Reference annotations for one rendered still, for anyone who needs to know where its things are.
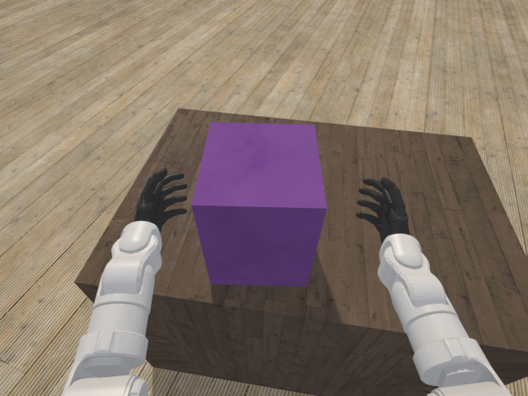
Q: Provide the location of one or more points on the right robot hand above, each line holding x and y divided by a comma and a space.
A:
391, 211

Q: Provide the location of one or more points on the carton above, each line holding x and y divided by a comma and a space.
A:
259, 203

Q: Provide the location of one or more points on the left robot forearm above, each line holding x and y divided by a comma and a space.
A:
115, 341

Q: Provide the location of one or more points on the left robot hand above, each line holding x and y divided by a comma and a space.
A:
152, 203

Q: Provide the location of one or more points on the pedestal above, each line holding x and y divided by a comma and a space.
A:
340, 335

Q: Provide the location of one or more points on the left robot upper arm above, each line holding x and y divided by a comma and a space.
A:
121, 385

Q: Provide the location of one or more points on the right robot forearm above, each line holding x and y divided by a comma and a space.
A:
444, 355

